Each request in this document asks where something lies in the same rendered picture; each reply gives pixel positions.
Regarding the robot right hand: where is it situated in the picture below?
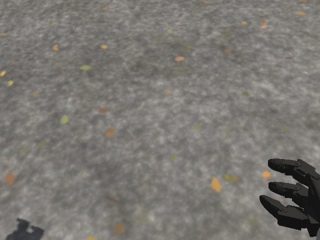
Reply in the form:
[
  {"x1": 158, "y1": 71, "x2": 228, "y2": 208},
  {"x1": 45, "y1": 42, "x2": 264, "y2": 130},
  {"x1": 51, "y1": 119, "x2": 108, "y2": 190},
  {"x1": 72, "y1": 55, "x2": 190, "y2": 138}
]
[{"x1": 259, "y1": 158, "x2": 320, "y2": 237}]

